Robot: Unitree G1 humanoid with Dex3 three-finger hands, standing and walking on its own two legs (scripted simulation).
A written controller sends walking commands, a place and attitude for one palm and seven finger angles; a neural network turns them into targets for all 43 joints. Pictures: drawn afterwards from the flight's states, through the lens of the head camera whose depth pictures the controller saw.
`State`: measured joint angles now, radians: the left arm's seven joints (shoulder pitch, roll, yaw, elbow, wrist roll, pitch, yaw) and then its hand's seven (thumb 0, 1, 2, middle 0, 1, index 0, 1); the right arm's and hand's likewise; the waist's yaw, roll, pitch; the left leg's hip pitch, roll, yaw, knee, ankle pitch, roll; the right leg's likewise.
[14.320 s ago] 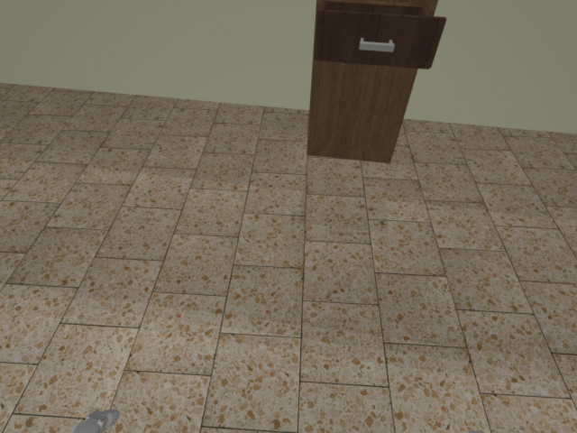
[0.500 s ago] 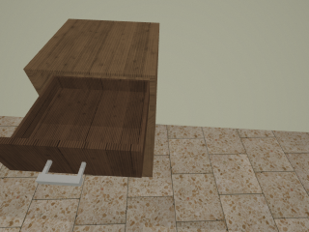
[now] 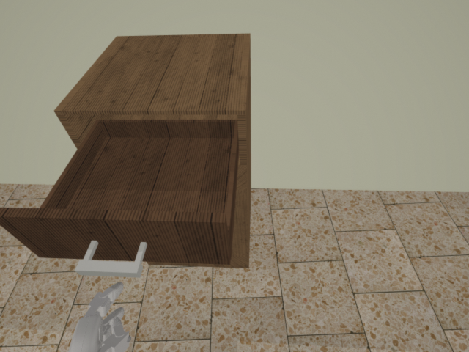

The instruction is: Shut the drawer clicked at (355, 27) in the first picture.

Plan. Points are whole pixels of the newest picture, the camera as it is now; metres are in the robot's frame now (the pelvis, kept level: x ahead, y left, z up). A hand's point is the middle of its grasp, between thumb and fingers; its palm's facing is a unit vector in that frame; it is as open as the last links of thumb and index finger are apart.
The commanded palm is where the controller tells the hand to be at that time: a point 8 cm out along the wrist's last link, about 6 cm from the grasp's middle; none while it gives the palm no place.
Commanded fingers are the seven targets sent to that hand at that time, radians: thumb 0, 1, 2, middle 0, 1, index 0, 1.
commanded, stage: raise the hand and make a fist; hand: left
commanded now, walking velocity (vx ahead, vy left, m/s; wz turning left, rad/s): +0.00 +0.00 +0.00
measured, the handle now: (113, 257) +0.29 +0.24 -0.01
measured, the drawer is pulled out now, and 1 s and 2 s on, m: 0.30 0.29 0.29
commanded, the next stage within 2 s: bring the fist close to the handle in 1.72 s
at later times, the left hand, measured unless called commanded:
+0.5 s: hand out of the picture +0.13 +0.15 +0.00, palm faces -0.09 -1.00 -0.04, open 4.6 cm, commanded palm +0.11 +0.22 +0.01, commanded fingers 0.00 0.90 0.90 -0.90 -1.06 -0.90 -1.06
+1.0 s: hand out of the picture +0.13 +0.19 +0.06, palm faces +0.04 -0.99 -0.09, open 3.1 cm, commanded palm +0.08 +0.24 +0.06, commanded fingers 0.00 0.90 0.90 -1.40 -1.60 -1.40 -1.60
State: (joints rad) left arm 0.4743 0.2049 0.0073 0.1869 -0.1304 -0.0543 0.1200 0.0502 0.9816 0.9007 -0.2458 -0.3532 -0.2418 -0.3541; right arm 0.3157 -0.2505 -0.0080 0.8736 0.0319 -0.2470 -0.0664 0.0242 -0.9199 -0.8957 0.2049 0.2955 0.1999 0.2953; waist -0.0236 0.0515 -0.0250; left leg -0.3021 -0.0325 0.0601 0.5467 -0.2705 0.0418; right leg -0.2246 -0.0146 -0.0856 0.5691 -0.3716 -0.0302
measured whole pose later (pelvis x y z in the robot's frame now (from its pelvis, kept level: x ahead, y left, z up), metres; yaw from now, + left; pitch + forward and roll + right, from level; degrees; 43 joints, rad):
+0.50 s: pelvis -0.06 -0.02 -0.06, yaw +1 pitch +8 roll -2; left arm 0.44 0.24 0.07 -0.07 -0.26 -0.30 -0.30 0.01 0.90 0.90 -0.71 -0.85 -0.70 -0.85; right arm 0.19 -0.19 0.06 0.52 0.05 -0.20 -0.06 0.02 -0.90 -0.90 0.21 0.30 0.20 0.30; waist 0.03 0.05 -0.10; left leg -0.79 0.03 0.00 1.04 -0.39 0.01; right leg -0.67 0.02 -0.15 1.02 -0.50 -0.08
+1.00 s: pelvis -0.03 +0.00 -0.03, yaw +1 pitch +6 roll -2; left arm 0.67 0.23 0.16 -0.27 -0.28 -0.35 -0.25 0.01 0.90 0.90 -1.21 -1.39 -1.20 -1.40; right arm 0.20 -0.24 -0.02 0.57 0.06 -0.29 -0.05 0.02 -0.90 -0.90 0.20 0.30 0.20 0.30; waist 0.03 0.05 -0.10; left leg -0.61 0.01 0.03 0.88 -0.38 0.04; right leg -0.49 0.01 -0.12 0.85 -0.46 -0.04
